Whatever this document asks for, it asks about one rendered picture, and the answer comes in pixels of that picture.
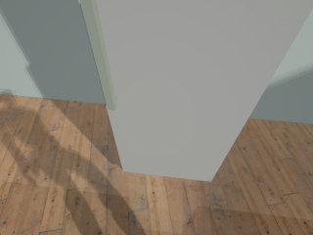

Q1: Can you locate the fridge door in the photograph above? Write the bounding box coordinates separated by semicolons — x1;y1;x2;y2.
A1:
78;0;313;182

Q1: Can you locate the handle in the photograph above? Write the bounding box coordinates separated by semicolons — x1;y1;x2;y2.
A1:
79;0;117;111

